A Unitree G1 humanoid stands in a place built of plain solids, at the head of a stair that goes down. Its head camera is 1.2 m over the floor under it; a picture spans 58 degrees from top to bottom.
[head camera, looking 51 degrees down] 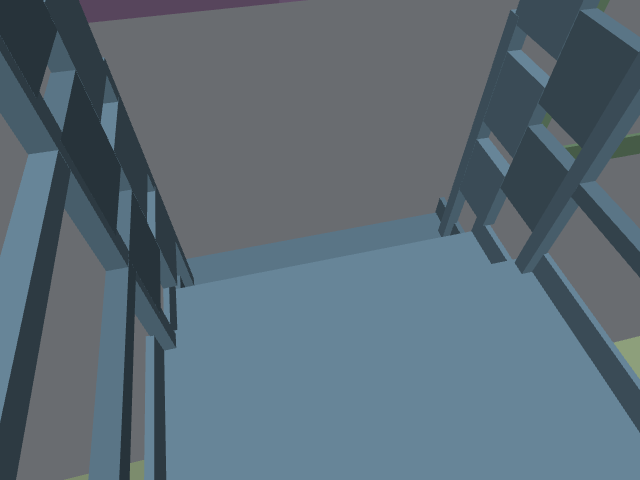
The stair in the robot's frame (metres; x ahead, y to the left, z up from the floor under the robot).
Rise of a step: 0.18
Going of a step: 0.28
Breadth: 1.25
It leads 14 degrees to the left of straight ahead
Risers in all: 3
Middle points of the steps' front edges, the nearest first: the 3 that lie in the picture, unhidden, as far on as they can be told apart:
0.75 -0.11 0.00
1.02 -0.04 -0.18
1.30 0.02 -0.36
